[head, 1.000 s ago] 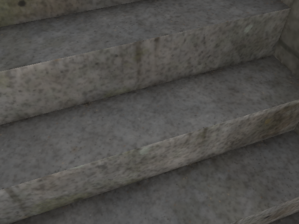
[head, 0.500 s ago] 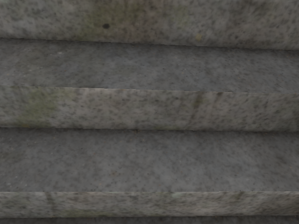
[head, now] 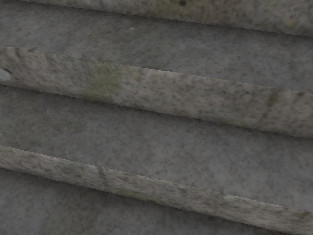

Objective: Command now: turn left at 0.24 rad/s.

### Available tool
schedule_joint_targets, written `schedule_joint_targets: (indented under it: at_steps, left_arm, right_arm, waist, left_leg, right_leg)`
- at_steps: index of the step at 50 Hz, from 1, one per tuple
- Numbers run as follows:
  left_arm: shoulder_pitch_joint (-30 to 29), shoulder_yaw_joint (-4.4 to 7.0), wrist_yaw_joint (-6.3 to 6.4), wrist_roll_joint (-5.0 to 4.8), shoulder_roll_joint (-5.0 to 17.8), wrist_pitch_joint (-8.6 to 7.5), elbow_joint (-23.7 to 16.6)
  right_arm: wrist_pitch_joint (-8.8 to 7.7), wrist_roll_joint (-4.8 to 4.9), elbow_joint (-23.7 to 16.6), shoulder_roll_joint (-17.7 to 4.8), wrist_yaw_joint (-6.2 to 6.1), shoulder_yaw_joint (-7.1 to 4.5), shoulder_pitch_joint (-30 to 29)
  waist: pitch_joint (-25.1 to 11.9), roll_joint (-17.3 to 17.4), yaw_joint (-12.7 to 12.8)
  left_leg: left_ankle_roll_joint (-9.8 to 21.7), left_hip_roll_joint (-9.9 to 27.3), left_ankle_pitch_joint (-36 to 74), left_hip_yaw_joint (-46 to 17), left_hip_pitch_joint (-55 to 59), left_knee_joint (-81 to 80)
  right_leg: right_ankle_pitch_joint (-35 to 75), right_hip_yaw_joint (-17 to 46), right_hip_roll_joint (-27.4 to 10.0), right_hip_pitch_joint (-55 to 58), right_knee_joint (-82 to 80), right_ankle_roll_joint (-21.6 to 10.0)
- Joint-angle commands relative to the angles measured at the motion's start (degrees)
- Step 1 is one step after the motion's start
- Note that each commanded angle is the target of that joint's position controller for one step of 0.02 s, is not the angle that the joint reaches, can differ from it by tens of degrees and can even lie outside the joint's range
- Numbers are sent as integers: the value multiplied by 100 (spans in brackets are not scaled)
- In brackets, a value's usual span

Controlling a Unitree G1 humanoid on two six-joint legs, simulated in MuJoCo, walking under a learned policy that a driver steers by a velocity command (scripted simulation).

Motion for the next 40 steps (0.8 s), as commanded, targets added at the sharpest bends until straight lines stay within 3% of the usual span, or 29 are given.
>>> schedule_joint_targets:
  at_steps: [1, 3, 4, 5, 6, 7, 8, 10, 11, 12, 13, 17, 18, 19, 20, 21, 22, 24, 25, 26, 27, 28, 29, 30, 31, 32, 34, 38, 40]
  left_arm:
    - [-364, 306, -90, -106, 834, -194, -388]
    - [-6, 230, -247, -69, 666, -282, -94]
    - [97, 219, -327, -74, 572, -315, 68]
    - [-17, 148, -411, -36, 293, -369, 124]
    - [119, 65, -383, -151, 104, -390, 100]
    - [557, 260, -388, -268, 489, -357, 531]
    - [617, 357, -367, -372, 626, -295, 641]
    - [746, 374, -281, -235, 465, -223, 745]
    - [445, 338, -269, -175, 340, -239, 598]
    - [364, 325, -262, -127, 421, -255, 553]
    - [175, 310, -305, -80, 471, -273, 446]
    - [-393, 156, -307, -179, 388, -292, 72]
    - [-84, 134, -300, -133, 388, -261, 158]
    - [211, 96, -282, -129, 339, -223, 278]
    - [459, 91, -297, -62, 369, -210, 307]
    - [455, 91, -325, -43, 417, -169, 347]
    - [409, 90, -364, -22, 394, -145, 259]
    - [661, 182, -388, -121, 492, -158, 405]
    - [705, 259, -363, -34, 591, -126, 492]
    - [777, 345, -384, 12, 774, -138, 502]
    - [1114, 481, -394, 8, 1168, -168, 451]
    - [1096, 565, -409, 198, 1688, -314, 54]
    - [698, 484, -450, 274, 1577, -447, -121]
    - [195, 389, -433, 110, 1232, -456, -164]
    - [-205, 375, -408, -21, 1211, -369, -190]
    - [-237, 313, -336, -29, 1136, -272, -195]
    - [-281, 197, -246, 21, 929, -222, -400]
    - [67, 256, -133, -17, 936, -207, -458]
    - [-62, 291, -92, -10, 985, -78, -503]
  right_arm:
    - [-107, 12, -200, -221, 15, -55, 313]
    - [-81, -14, -53, -347, -2, -161, 379]
    - [-64, -26, -24, -526, 31, -242, 450]
    - [-72, -59, -36, -749, 66, -313, 692]
    - [-126, -375, -220, -928, 17, -283, 722]
    - [-257, -369, -149, -404, 68, -139, 666]
    - [-329, -256, -48, -288, 103, -95, 227]
    - [-327, -97, 34, -102, 78, -11, -321]
    - [-264, -132, 56, -144, -10, 36, -329]
    - [-191, -90, 120, -192, -123, 7, -194]
    - [-168, -151, -26, -115, -237, 48, -138]
    - [-17, -184, -281, -604, -482, -242, 315]
    - [51, -166, -312, -658, -518, -300, 370]
    - [111, -105, -350, -640, -545, -316, 220]
    - [24, -150, -598, -714, -507, -379, -137]
    - [-51, -97, -557, -654, -404, -420, -216]
    - [-102, -16, -454, -704, -339, -434, -172]
    - [-74, 53, -235, -651, -236, -465, -80]
    - [-74, 87, -177, -565, -177, -451, -71]
    - [-132, 55, -123, -456, -112, -436, -82]
    - [-143, 66, -128, -273, -61, -401, -190]
    - [-178, 20, -381, -173, -96, -343, -505]
    - [-184, 48, -247, -236, -73, -403, -413]
    - [-233, 44, -274, -468, -28, -472, -420]
    - [-229, 4, -203, -671, -35, -519, -130]
    - [-245, -48, -292, -536, -71, -466, -309]
    - [-326, -4, -362, -503, -26, -414, -320]
    - [-304, 3, -386, -323, -64, -251, -326]
    - [-233, 35, -325, -264, -85, -206, -108]
  waist:
    - [-1223, -1036, -91]
    - [-1020, -831, -20]
    - [-849, -472, -22]
    - [-959, 421, -144]
    - [-1466, 1762, -375]
    - [-1199, 966, -360]
    - [-433, 942, -161]
    - [-95, 168, 133]
    - [-85, 170, 125]
    - [-27, 209, -9]
    - [-159, 34, -88]
    - [-438, 522, -369]
    - [-559, 536, -347]
    - [-579, 650, -223]
    - [-844, 645, -67]
    - [-866, 357, -160]
    - [-743, 526, -162]
    - [-738, 403, -153]
    - [-663, 296, -164]
    - [-578, -132, -76]
    - [-578, -1166, 123]
    - [-988, -1938, 402]
    - [-975, -1222, 297]
    - [-398, -770, 62]
    - [-182, -540, -147]
    - [-108, -515, -113]
    - [-190, -262, -133]
    - [-546, -576, 40]
    - [-666, -933, -9]
  left_leg:
    - [486, 46, 515, 349, 1081, -2068]
    - [743, -220, 799, 534, 1959, -3332]
    - [845, -104, 878, 164, 2322, -3744]
    - [1031, 615, 2168, -898, 3291, -3784]
    - [2354, 1999, 592, -2962, 2680, -4822]
    - [2714, 2161, -425, -3130, 1904, -5130]
    - [2503, 1949, -456, -2735, 1254, -5103]
    - [1839, 1352, -276, -1794, 1259, -4836]
    - [1788, 1175, -8, -1468, 1352, -4674]
    - [1888, 1047, 403, -1111, 1668, -4565]
    - [1962, 1085, 506, -994, 1994, -4559]
    - [2201, 1338, 770, -1088, 3311, -4645]
    - [2205, 1319, 933, -991, 3212, -4575]
    - [2171, 1259, 1150, -790, 2922, -4525]
    - [2123, 1530, 1397, -877, 2561, -4584]
    - [2134, 1451, 1255, -522, 2184, -4577]
    - [2160, 1463, 1168, -450, 2064, -4504]
    - [1980, 1426, 750, -265, 2081, -4130]
    - [1794, 1395, 625, -208, 1835, -3685]
    - [1528, 1221, 299, 144, 1231, -2828]
    - [957, 565, -686, 747, 73, -823]
    - [548, -345, -1446, 46, -702, 1115]
    - [376, -229, -935, -724, -883, 2399]
    - [280, -106, -346, -832, -1129, 2646]
    - [212, -109, 195, -537, -1261, 3009]
    - [100, -159, 505, -630, -1364, 3355]
    - [28, -111, 952, -642, -1380, 3053]
    - [-72, -198, 1057, -303, -1252, 1864]
    - [-25, -308, 1038, -55, -765, 1489]
  right_leg:
    - [1035, 1368, -1221, 825, -1005, -1111]
    - [453, 1215, -1115, 448, -676, -889]
    - [-213, 937, -823, 130, -30, -658]
    - [-1356, 544, -352, -1004, 1536, -128]
    - [-1856, 713, -12, -1467, 3227, 314]
    - [-1554, 1300, -94, -1181, 4822, 679]
    - [-1492, 1421, 99, -1529, 5882, 836]
    - [-879, 1673, 122, -1641, 5958, 914]
    - [-448, 1663, 182, -1636, 6107, 971]
    - [-85, 1405, 392, -1853, 6145, 992]
    - [39, 1461, 377, -1939, 5812, 1064]
    - [-1296, 1003, 233, -2526, 3891, 1193]
    - [-1320, 777, 179, -2190, 3535, 1106]
    - [-1289, 636, 124, -1779, 3135, 995]
    - [-998, 1042, -274, -1089, 2754, 804]
    - [-1136, 448, -2, -616, 2372, 665]
    - [-1017, 423, -47, -496, 1872, 492]
    - [-497, 130, 122, -24, 439, 143]
    - [-412, 100, 241, 300, 182, -37]
    - [35, 453, 190, 730, 50, -169]
    - [935, 2076, -664, 1380, -746, -685]
    - [-128, 4497, -1724, 1212, -1889, -1869]
    - [-1901, 4937, -1802, 849, -2233, -2109]
    - [-2370, 4483, -1576, 515, -2188, -1770]
    - [-2047, 3886, -1216, 478, -1922, -1419]
    - [-1627, 3767, -1012, 474, -1695, -1406]
    - [-915, 3273, -730, 666, -1396, -1252]
    - [-25, 3082, -531, 1205, -1212, -1148]
    - [76, 2919, -341, 1021, -1156, -1056]
Next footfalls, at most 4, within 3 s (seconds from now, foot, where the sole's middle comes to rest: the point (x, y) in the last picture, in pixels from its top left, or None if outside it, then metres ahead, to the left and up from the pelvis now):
0.08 left None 0.08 0.11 -0.76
0.52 right None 0.04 -0.10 -0.76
1.02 left None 0.09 0.07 -0.76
1.50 right None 0.27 -0.33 -0.56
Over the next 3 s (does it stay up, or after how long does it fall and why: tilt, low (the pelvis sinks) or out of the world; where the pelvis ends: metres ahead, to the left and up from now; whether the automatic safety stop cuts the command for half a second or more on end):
stays up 0.86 -0.16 0.65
